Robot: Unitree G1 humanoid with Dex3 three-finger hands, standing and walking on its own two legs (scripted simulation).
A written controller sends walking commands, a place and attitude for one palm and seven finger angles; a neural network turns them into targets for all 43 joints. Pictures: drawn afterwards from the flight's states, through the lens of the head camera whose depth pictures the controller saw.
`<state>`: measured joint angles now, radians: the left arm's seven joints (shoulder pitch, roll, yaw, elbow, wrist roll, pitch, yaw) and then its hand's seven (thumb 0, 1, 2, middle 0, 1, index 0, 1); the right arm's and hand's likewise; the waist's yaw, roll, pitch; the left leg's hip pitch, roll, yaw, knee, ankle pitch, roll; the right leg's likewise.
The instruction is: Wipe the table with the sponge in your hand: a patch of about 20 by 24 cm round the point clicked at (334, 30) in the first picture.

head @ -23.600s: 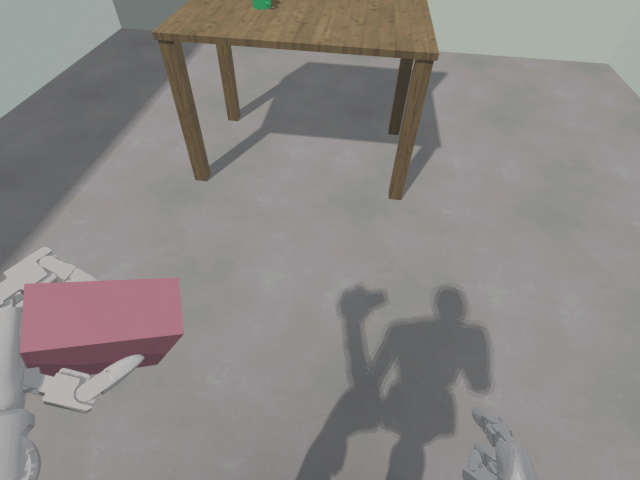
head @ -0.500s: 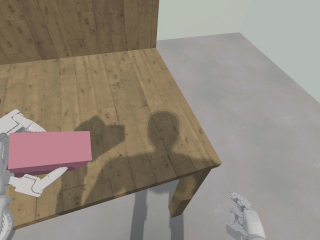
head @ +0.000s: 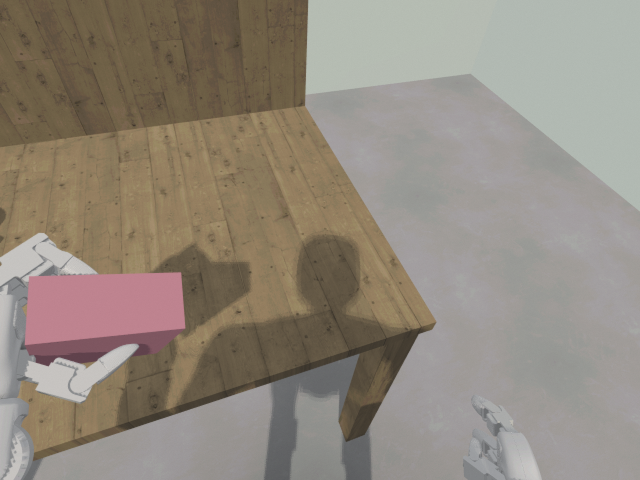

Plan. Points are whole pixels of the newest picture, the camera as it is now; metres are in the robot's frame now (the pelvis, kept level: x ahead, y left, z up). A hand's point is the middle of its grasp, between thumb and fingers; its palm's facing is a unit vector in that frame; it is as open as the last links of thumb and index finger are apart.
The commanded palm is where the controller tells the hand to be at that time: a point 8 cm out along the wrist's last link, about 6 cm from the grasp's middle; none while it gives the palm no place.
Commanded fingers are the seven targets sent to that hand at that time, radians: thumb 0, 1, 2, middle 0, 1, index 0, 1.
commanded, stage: turn the palm down, sponge in hand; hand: left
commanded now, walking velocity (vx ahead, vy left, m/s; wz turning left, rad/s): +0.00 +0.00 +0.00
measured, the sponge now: (126, 320) +0.23 +0.22 +0.13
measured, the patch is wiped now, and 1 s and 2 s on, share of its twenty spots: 0.00 0.00 0.00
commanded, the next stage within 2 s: none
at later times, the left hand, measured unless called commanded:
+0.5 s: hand (57, 333) +0.20 +0.25 +0.16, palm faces +0.48 -0.60 -0.64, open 9.4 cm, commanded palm +0.16 +0.27 +0.17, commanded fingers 0.00 0.10 1.30 -1.20 -1.60 -1.20 -1.60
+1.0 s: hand (71, 339) +0.21 +0.27 +0.12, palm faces +0.22 -0.39 -0.89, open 9.4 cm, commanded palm +0.19 +0.26 +0.17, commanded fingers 0.00 0.10 1.30 -1.20 -1.60 -1.20 -1.60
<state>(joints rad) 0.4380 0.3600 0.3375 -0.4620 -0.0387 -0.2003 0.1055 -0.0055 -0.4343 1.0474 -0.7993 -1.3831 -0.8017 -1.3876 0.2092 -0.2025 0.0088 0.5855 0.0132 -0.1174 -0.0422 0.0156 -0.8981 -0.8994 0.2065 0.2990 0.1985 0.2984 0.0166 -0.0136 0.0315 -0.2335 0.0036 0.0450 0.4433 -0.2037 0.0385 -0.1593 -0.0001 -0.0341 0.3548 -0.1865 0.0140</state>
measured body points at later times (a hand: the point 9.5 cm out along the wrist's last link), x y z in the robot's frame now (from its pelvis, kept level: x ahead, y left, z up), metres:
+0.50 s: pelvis -0.01 -0.05 -0.02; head -0.01 -0.05 +0.43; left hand +0.17 +0.28 +0.19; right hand +0.20 -0.26 -0.10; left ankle +0.02 +0.09 -0.74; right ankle +0.00 -0.13 -0.74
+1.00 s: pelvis +0.02 -0.05 -0.02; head +0.03 -0.08 +0.43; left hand +0.20 +0.28 +0.17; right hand +0.22 -0.29 -0.11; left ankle +0.02 +0.09 -0.74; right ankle +0.00 -0.13 -0.74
